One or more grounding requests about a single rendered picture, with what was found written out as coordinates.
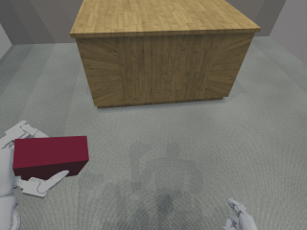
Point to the table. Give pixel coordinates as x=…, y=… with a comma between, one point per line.
x=147, y=52

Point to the robot right hand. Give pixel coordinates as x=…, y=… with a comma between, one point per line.
x=244, y=221

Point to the robot left forearm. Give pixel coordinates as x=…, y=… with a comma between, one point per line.
x=9, y=218

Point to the sponge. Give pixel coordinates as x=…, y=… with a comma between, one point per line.
x=46, y=156

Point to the robot left hand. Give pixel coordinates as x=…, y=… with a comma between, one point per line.
x=35, y=187

